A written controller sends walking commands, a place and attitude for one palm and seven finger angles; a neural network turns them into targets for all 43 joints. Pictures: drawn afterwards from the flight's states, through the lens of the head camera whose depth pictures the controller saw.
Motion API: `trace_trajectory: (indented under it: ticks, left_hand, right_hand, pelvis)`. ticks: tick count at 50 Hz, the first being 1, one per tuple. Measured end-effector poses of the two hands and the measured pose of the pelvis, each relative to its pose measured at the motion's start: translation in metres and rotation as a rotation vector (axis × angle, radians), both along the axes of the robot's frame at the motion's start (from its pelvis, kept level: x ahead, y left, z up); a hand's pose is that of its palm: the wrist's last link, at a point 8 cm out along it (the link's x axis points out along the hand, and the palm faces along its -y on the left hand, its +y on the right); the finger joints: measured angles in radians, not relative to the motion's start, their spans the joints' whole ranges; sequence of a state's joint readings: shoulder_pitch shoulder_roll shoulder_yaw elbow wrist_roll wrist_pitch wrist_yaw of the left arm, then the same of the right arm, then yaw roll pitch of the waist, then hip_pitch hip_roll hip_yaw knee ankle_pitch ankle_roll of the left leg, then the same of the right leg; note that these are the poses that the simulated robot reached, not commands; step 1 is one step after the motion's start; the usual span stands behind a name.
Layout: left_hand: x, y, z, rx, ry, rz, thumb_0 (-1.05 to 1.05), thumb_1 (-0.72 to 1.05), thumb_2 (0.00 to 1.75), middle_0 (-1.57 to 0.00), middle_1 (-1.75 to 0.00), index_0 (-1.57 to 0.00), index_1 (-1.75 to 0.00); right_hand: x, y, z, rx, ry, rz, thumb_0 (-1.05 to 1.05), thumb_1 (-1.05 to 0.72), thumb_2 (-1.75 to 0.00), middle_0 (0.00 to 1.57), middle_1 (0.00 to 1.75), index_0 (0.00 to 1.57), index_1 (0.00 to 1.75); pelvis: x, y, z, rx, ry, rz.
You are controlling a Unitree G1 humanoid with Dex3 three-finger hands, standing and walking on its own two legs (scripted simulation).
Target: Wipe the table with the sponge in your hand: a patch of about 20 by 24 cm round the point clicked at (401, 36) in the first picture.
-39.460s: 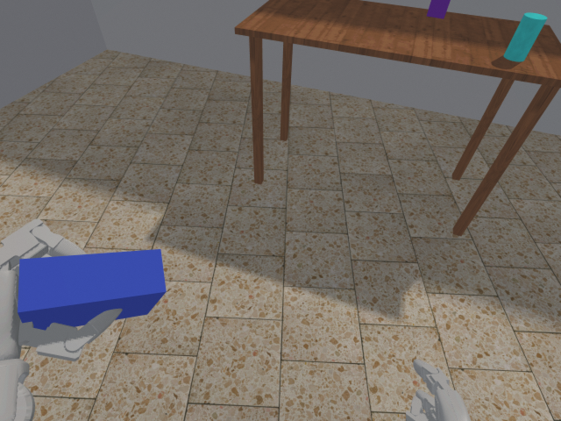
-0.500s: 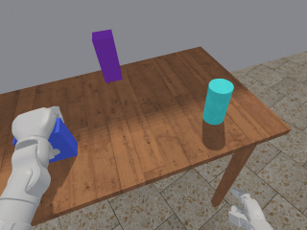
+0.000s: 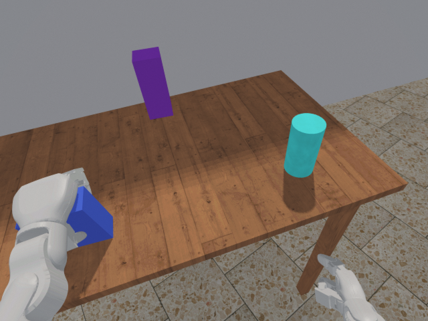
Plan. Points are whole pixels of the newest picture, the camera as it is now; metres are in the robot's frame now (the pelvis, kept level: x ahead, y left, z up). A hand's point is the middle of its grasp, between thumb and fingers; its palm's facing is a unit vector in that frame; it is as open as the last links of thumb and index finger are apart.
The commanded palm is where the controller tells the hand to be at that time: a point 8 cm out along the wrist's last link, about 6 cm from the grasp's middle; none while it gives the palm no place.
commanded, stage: wipe back along the first lane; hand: left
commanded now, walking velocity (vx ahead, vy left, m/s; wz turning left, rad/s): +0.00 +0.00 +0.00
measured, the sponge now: (76, 226) +0.25 +0.30 +0.06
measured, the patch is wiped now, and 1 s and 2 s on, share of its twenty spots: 0.95 0.95 0.95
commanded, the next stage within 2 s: lift the sponge slowly off the table in 0.18 s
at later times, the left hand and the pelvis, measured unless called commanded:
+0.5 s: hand (66, 229) +0.22 +0.28 +0.11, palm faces +0.12 -0.10 -0.99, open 9.0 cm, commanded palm +0.18 +0.27 +0.15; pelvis -0.01 +0.00 +0.00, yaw +0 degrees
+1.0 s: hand (63, 239) +0.20 +0.27 +0.12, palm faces +0.08 -0.13 -0.99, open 9.0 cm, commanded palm +0.17 +0.27 +0.18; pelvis -0.01 -0.01 +0.00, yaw +0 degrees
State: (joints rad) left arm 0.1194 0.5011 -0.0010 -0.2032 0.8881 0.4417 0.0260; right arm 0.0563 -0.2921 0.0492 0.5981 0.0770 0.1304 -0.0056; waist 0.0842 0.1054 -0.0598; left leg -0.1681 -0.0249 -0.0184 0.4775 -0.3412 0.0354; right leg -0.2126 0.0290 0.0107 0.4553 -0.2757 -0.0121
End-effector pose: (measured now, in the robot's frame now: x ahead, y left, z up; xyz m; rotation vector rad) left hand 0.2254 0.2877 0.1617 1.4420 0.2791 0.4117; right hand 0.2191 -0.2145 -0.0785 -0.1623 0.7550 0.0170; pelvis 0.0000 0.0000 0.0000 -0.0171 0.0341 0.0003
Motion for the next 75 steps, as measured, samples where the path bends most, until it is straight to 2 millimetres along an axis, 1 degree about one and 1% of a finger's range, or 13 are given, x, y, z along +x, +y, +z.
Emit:
trace_trajectory:
  ticks: [15, 19, 24, 36, 43, 51, 55, 62, 67, 75]
  left_hand:
    - [-0.029, -0.011, -0.001, -0.016, -0.021, -0.004, 0.03, -0.40, 1.08, -0.75, -1.51, -0.80, -1.54]
    - [-0.033, -0.013, -0.001, -0.024, -0.023, 0.004, 0.03, -0.40, 1.08, -0.75, -1.51, -0.80, -1.53]
    - [-0.032, -0.013, -0.001, -0.028, -0.015, 0.016, 0.03, -0.41, 1.08, -0.76, -1.50, -0.81, -1.53]
    - [-0.031, -0.013, 0.003, -0.039, 0.014, 0.005, 0.02, -0.42, 1.08, -0.78, -1.48, -0.83, -1.51]
    - [-0.040, -0.018, 0.007, -0.051, 0.017, -0.010, 0.01, -0.43, 1.08, -0.80, -1.47, -0.84, -1.49]
    - [-0.051, -0.023, 0.009, -0.051, 0.025, -0.006, -0.01, -0.44, 1.08, -0.81, -1.45, -0.86, -1.47]
    - [-0.052, -0.023, 0.012, -0.045, 0.022, 0.001, -0.01, -0.44, 1.08, -0.82, -1.44, -0.86, -1.47]
    - [-0.048, -0.025, 0.026, -0.014, -0.003, -0.001, -0.01, -0.45, 1.08, -0.83, -1.43, -0.87, -1.46]
    - [-0.042, -0.024, 0.032, -0.011, 0.010, 0.010, -0.02, -0.45, 1.08, -0.83, -1.43, -0.87, -1.46]
    - [-0.036, -0.029, 0.038, -0.003, 0.030, -0.023, -0.02, -0.45, 1.08, -0.83, -1.43, -0.87, -1.46]
  right_hand:
    - [0.003, 0.016, 0.005, 0.025, -0.027, 0.028, 0.01, -0.91, -0.90, 0.20, 0.30, 0.20, 0.30]
    - [0.003, 0.020, 0.005, 0.023, -0.025, 0.041, 0.01, -0.91, -0.90, 0.20, 0.30, 0.20, 0.30]
    - [0.004, 0.022, 0.006, 0.014, -0.023, 0.054, 0.01, -0.91, -0.90, 0.20, 0.30, 0.20, 0.30]
    - [0.010, 0.016, 0.012, -0.005, -0.041, 0.063, 0.01, -0.90, -0.90, 0.20, 0.30, 0.20, 0.30]
    - [0.012, 0.010, 0.013, -0.012, -0.050, 0.066, 0.01, -0.91, -0.90, 0.20, 0.30, 0.20, 0.30]
    - [0.011, 0.010, 0.014, -0.014, -0.052, 0.084, 0.01, -0.91, -0.90, 0.20, 0.30, 0.20, 0.30]
    - [0.009, 0.011, 0.014, -0.017, -0.055, 0.096, 0.01, -0.91, -0.90, 0.20, 0.30, 0.20, 0.30]
    - [0.004, 0.009, 0.016, -0.015, -0.070, 0.097, 0.01, -0.90, -0.90, 0.20, 0.30, 0.20, 0.30]
    - [0.000, 0.002, 0.017, -0.015, -0.077, 0.086, 0.01, -0.90, -0.90, 0.20, 0.30, 0.21, 0.30]
    - [-0.009, -0.012, 0.014, -0.032, -0.078, 0.064, 0.01, -0.90, -0.90, 0.20, 0.30, 0.20, 0.30]
  pelvis:
    - [-0.006, 0.005, 0.000, 0.000, -0.016, -0.009]
    - [-0.007, 0.006, 0.000, 0.001, -0.020, -0.007]
    - [-0.009, 0.004, 0.001, 0.003, -0.028, -0.003]
    - [-0.008, -0.003, 0.001, 0.005, -0.038, -0.001]
    - [-0.008, -0.007, 0.002, 0.005, -0.044, 0.000]
    - [-0.013, -0.012, 0.002, 0.008, -0.059, 0.006]
    - [-0.018, -0.016, 0.003, 0.011, -0.069, 0.010]
    - [-0.025, -0.023, 0.004, 0.014, -0.081, 0.015]
    - [-0.030, -0.026, 0.004, 0.018, -0.082, 0.016]
    - [-0.034, -0.031, 0.004, 0.021, -0.081, 0.014]
